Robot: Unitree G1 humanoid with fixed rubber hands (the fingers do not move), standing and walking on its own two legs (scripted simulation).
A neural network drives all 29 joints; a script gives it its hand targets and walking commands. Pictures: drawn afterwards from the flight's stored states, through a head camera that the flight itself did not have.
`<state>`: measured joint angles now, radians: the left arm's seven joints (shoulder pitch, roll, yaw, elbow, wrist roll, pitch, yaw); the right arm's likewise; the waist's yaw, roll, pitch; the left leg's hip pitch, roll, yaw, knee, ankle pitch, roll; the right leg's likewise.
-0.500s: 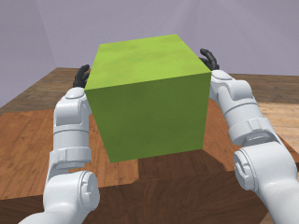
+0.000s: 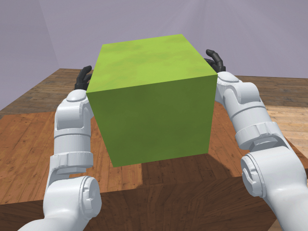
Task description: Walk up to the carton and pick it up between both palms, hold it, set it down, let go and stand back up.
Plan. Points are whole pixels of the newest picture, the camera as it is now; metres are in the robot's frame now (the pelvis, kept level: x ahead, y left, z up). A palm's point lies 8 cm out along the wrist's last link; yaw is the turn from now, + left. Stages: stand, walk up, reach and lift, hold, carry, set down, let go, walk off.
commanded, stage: hold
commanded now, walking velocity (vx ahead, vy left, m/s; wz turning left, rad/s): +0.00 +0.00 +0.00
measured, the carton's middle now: (150, 94) +0.41 +0.00 +0.23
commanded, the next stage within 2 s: none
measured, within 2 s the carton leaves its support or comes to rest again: neither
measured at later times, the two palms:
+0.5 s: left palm (83, 95) +0.37 +0.17 +0.25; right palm (217, 79) +0.37 -0.16 +0.28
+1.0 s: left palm (83, 95) +0.37 +0.16 +0.25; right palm (216, 80) +0.37 -0.16 +0.28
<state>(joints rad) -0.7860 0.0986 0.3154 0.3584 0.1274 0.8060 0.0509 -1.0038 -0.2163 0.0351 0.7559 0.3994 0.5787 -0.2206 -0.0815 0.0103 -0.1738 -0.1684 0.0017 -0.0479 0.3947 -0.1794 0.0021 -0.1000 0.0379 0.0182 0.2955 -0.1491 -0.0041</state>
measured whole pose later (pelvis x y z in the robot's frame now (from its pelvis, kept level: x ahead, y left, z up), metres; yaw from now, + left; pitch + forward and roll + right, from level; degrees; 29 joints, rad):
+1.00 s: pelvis +0.00 +0.00 +0.00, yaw +0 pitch -3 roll -1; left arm -0.79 0.10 0.32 0.37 0.13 0.81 0.05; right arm -1.00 -0.22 0.04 0.76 0.40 0.58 -0.22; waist -0.08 0.01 -0.17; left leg -0.17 0.00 -0.06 0.39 -0.18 0.00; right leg -0.10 0.04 0.03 0.30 -0.15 0.00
